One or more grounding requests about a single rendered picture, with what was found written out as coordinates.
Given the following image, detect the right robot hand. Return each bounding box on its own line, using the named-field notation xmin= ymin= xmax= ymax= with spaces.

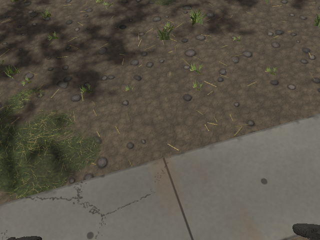
xmin=292 ymin=223 xmax=320 ymax=240

